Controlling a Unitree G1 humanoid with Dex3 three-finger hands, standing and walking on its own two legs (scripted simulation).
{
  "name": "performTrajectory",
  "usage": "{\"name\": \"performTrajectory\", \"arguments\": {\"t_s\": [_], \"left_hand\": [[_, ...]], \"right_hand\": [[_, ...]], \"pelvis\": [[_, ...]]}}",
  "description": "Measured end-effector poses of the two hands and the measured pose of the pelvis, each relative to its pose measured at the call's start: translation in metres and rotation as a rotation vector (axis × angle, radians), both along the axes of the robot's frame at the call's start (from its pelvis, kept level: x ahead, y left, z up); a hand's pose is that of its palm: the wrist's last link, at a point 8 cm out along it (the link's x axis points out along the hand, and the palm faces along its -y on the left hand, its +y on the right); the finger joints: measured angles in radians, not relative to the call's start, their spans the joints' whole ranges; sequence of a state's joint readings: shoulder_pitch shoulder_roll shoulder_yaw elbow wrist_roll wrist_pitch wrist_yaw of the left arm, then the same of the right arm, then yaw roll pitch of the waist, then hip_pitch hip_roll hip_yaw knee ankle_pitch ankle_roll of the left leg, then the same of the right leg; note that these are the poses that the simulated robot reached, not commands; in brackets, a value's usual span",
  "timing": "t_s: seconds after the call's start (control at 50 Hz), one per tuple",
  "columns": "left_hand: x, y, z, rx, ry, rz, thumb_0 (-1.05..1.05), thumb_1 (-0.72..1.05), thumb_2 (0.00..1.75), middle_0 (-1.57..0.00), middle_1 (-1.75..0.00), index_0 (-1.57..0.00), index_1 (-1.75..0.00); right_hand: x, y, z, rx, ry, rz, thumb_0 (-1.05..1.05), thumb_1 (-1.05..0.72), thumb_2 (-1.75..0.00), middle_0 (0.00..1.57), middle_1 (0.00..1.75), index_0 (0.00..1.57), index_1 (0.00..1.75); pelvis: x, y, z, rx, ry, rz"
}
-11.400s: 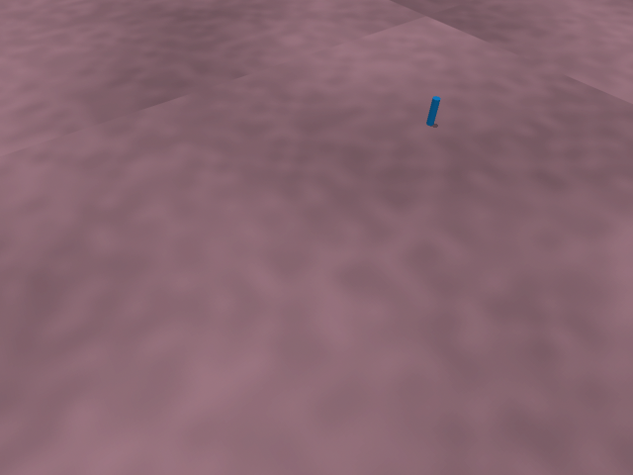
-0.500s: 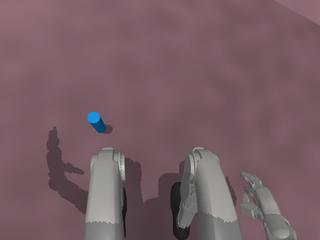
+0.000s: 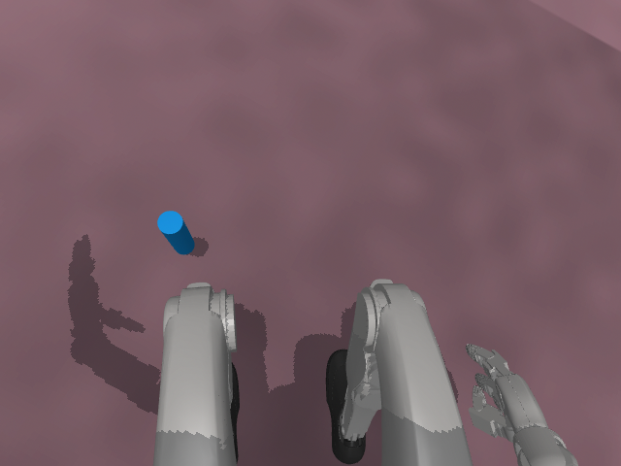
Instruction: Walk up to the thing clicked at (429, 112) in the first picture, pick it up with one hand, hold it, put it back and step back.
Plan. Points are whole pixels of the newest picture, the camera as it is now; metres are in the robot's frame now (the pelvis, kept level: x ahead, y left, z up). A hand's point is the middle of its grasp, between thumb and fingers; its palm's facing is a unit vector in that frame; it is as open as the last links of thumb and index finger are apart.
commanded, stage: go down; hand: left
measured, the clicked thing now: (178, 234) +0.44 +0.22 -0.32
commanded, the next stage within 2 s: approach in 0.50 s
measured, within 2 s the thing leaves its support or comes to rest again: neither
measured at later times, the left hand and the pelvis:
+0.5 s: hand out of the picture +0.35 +0.42 -0.01, palm faces +0.17 -0.98 -0.08, open 17.6 cm; pelvis +0.00 +0.00 -0.01, yaw +0 degrees
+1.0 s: hand (39, 243) +0.37 +0.36 -0.14, palm faces +0.13 -0.99 +0.06, open 17.6 cm; pelvis -0.01 +0.00 -0.06, yaw -3 degrees
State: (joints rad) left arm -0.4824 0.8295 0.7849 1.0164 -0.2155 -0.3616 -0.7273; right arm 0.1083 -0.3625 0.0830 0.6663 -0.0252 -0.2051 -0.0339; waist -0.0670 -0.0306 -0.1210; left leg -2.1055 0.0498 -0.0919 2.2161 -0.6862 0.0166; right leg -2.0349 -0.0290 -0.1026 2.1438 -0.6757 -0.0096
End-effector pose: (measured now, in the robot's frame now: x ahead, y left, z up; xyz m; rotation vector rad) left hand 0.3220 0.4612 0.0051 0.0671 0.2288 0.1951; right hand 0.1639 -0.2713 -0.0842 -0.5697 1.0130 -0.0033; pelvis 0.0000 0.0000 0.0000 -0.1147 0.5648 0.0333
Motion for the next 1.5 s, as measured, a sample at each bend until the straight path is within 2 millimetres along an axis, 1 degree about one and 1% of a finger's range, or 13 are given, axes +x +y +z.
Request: {"name": "performTrajectory", "arguments": {"t_s": [0.38,0.62,0.74,0.8,0.84,0.9,0.98,1.04,1.12,1.24,1.32,1.42,1.5], "left_hand": [[0.005,0.007,-0.007,-0.002,-0.037,-0.011,-0.01,-0.57,0.06,-0.04,-0.06,-0.04,-0.06],[-0.001,0.007,-0.005,-0.004,-0.056,-0.005,-0.01,-0.55,0.06,-0.04,-0.06,-0.04,-0.06],[-0.003,0.007,-0.015,-0.014,-0.084,0.001,-0.01,-0.55,0.05,-0.05,-0.07,-0.04,-0.07],[-0.001,0.002,-0.031,-0.030,-0.112,0.000,-0.01,-0.55,0.05,-0.05,-0.07,-0.04,-0.08],[0.002,-0.004,-0.047,-0.044,-0.126,-0.007,-0.01,-0.55,0.04,-0.05,-0.07,-0.04,-0.08],[0.010,-0.018,-0.079,-0.074,-0.134,-0.026,-0.01,-0.56,0.04,-0.05,-0.08,-0.04,-0.08],[0.021,-0.043,-0.129,-0.120,-0.121,-0.056,-0.01,-0.57,0.04,-0.05,-0.08,-0.04,-0.08],[0.027,-0.058,-0.163,-0.135,-0.107,-0.069,-0.01,-0.58,0.04,-0.05,-0.09,-0.05,-0.09],[0.030,-0.069,-0.197,-0.116,-0.108,-0.085,-0.01,-0.58,0.04,-0.05,-0.09,-0.05,-0.09],[0.025,-0.078,-0.232,-0.106,-0.096,-0.082,-0.02,-0.55,0.06,-0.05,-0.10,-0.05,-0.10],[0.022,-0.095,-0.254,-0.131,-0.074,-0.087,-0.02,-0.52,0.07,-0.05,-0.10,-0.05,-0.10],[0.029,-0.119,-0.277,-0.155,-0.084,-0.072,-0.01,-0.53,0.07,-0.04,-0.09,-0.05,-0.08],[0.038,-0.134,-0.288,-0.163,-0.129,-0.034,-0.01,-0.55,0.07,-0.04,-0.09,-0.06,-0.08]], "right_hand": [[0.001,0.001,-0.010,-0.011,0.018,0.019,0.00,-0.90,-0.90,0.21,0.30,0.21,0.30],[0.000,0.001,-0.013,-0.003,0.009,0.015,0.00,-0.90,-0.90,0.21,0.30,0.21,0.30],[0.000,0.001,-0.017,-0.009,0.016,0.035,0.00,-0.90,-0.90,0.21,0.30,0.21,0.30],[0.000,0.000,-0.021,-0.019,0.017,0.057,0.00,-0.90,-0.90,0.21,0.30,0.21,0.30],[0.000,0.000,-0.024,-0.029,0.020,0.074,0.00,-0.90,-0.90,0.21,0.30,0.21,0.30],[0.000,0.000,-0.030,-0.048,0.026,0.101,0.00,-0.90,-0.90,0.21,0.30,0.21,0.30],[-0.001,0.001,-0.039,-0.076,0.044,0.136,0.00,-0.91,-0.90,0.21,0.30,0.21,0.30],[-0.003,0.003,-0.044,-0.099,0.067,0.159,0.00,-0.91,-0.89,0.21,0.30,0.21,0.30],[-0.008,0.006,-0.051,-0.136,0.110,0.193,0.00,-0.91,-0.90,0.21,0.30,0.21,0.30],[-0.012,0.011,-0.058,-0.177,0.167,0.248,0.00,-0.91,-0.90,0.21,0.30,0.21,0.30],[-0.010,0.016,-0.060,-0.199,0.180,0.298,0.00,-0.91,-0.90,0.21,0.30,0.21,0.30],[-0.007,0.023,-0.055,-0.243,0.181,0.357,0.00,-0.90,-0.89,0.21,0.30,0.21,0.30],[-0.009,0.028,-0.049,-0.281,0.199,0.393,0.00,-0.90,-0.89,0.21,0.30,0.21,0.30]], "pelvis": [[0.000,0.002,-0.011,-0.008,-0.006,0.000],[-0.002,0.001,-0.014,-0.005,-0.012,-0.001],[-0.004,0.000,-0.019,-0.007,-0.020,-0.005],[-0.005,0.000,-0.026,-0.008,-0.031,-0.009],[-0.006,0.000,-0.032,-0.011,-0.042,-0.013],[-0.007,0.000,-0.044,-0.018,-0.063,-0.021],[-0.008,0.001,-0.060,-0.033,-0.096,-0.035],[-0.008,0.001,-0.072,-0.047,-0.124,-0.046],[-0.009,0.003,-0.084,-0.068,-0.164,-0.057],[-0.011,0.006,-0.098,-0.092,-0.216,-0.069],[-0.012,0.008,-0.104,-0.107,-0.251,-0.076],[-0.015,0.010,-0.112,-0.133,-0.302,-0.090],[-0.017,0.012,-0.116,-0.157,-0.340,-0.098]]}}
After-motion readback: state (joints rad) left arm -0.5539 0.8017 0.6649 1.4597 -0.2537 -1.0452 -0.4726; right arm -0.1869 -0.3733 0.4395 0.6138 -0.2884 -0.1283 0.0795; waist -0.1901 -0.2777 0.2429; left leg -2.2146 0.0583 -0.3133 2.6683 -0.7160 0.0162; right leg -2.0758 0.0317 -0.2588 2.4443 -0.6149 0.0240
